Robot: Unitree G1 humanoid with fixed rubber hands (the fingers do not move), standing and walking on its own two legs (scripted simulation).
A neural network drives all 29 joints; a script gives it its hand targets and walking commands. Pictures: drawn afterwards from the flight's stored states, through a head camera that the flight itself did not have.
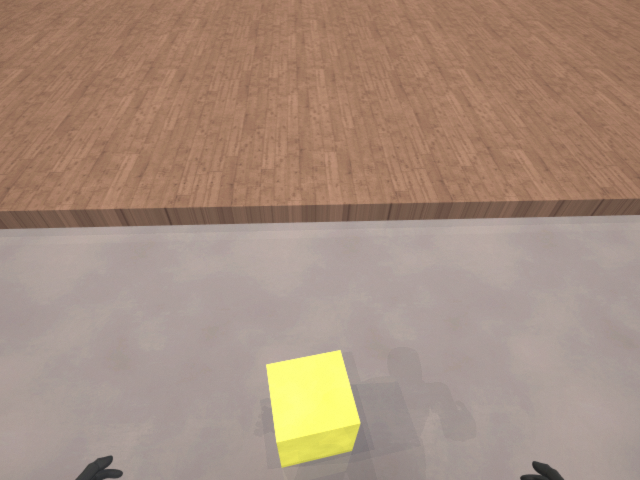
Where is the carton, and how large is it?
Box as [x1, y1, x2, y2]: [266, 350, 359, 467]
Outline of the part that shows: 340,350 266,364 276,442 282,467 349,451 352,448 359,426 359,419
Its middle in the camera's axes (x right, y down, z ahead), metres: -0.03 +0.48 +1.09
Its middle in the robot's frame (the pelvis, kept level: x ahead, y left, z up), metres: +0.44 +0.02 -0.65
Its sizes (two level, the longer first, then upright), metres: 0.210 0.200 0.250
